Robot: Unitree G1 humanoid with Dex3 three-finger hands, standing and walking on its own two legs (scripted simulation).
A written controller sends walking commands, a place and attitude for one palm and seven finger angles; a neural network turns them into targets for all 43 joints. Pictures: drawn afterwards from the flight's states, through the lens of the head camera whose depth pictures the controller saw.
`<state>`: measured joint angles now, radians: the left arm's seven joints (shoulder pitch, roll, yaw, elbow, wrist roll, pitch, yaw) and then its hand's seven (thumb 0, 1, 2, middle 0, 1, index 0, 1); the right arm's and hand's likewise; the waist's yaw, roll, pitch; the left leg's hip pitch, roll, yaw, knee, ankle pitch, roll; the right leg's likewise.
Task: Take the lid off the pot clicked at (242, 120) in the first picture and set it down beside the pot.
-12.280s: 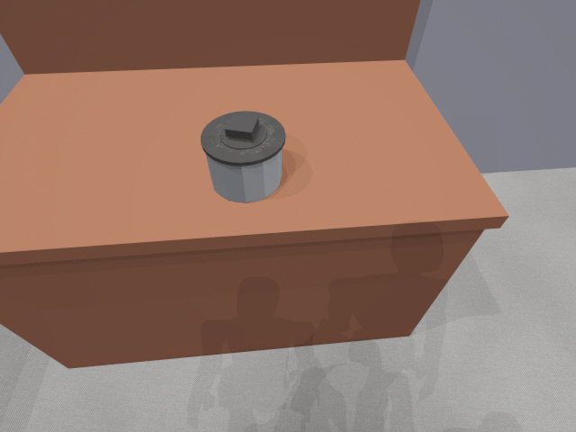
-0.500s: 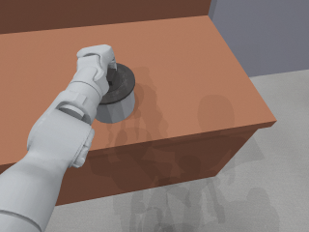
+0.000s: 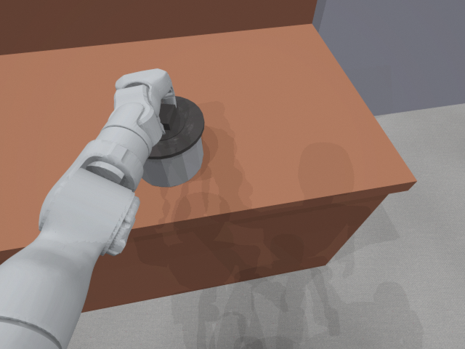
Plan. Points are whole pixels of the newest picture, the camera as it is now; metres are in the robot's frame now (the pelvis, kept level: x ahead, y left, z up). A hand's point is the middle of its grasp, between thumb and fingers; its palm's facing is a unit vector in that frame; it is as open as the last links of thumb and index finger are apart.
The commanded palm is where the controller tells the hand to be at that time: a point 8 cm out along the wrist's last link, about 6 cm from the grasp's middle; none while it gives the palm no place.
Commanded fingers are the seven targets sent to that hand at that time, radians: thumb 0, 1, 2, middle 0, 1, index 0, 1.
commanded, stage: lift the lid straight up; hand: left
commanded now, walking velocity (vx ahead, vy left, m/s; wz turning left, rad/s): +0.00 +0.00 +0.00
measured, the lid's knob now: (159, 116) +0.53 +0.08 +0.09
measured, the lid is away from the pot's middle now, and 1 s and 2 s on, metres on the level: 0.01 0.02 0.02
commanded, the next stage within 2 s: move the lid sideways beside the pot in 1.80 s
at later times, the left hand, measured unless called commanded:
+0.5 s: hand (151, 103) +0.51 +0.08 +0.14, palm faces -0.35 -0.11 -0.93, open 8.7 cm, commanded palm +0.52 +0.08 +0.22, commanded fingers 0.00 0.52 1.05 -0.88 -1.13 -0.75 -1.05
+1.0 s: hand (150, 79) +0.51 +0.07 +0.19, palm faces -0.30 -0.10 -0.95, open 8.7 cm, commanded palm +0.52 +0.08 +0.26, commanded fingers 0.00 0.52 1.05 -0.88 -1.13 -0.75 -1.05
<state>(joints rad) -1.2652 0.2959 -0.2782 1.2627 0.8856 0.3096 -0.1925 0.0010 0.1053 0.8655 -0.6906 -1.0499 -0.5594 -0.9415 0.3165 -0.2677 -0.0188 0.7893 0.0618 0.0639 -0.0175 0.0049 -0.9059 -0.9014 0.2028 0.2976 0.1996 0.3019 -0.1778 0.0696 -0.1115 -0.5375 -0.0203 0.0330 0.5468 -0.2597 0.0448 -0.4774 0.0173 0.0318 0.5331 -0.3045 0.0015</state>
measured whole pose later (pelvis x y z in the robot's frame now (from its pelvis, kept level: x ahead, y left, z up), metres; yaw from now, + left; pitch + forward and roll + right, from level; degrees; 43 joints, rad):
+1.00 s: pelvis +0.00 +0.00 +0.01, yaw +1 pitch +11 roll +0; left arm -1.39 0.29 -0.29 1.22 0.89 0.37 -0.30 -0.03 0.11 0.86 -0.72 -1.05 -0.56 -0.93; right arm 0.30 -0.27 0.00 0.78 0.06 0.02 -0.01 0.01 -0.91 -0.90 0.20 0.30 0.20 0.30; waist -0.15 0.08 -0.10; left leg -0.45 -0.03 0.02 0.48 -0.23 0.04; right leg -0.40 0.01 0.02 0.49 -0.29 0.00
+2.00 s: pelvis +0.00 +0.00 +0.01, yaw +1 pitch +12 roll +0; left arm -1.53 0.32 -0.27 1.25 0.95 0.38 -0.39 -0.03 0.11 0.86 -0.73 -1.06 -0.56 -0.93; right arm 0.30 -0.27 0.01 0.77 0.05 0.00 -0.03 0.01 -0.91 -0.90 0.20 0.30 0.20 0.30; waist -0.16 0.07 -0.09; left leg -0.44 -0.04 0.02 0.45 -0.21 0.05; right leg -0.38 0.00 0.02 0.45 -0.27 0.01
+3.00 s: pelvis -0.01 +0.01 +0.01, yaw +2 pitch +10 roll -1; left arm -1.41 0.58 -0.24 1.15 0.97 0.24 -0.49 -0.02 0.11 0.86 -0.74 -1.06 -0.55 -0.93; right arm 0.30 -0.29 0.01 0.76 0.07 0.05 -0.04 0.01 -0.90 -0.90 0.20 0.30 0.20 0.30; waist -0.14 0.05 -0.06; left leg -0.43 -0.04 0.00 0.47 -0.22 0.06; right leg -0.34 0.00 0.00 0.42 -0.25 0.01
